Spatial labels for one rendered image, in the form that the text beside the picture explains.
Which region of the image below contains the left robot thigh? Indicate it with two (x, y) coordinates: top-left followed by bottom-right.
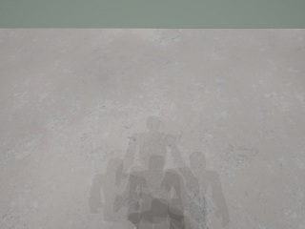
(110, 219), (137, 229)

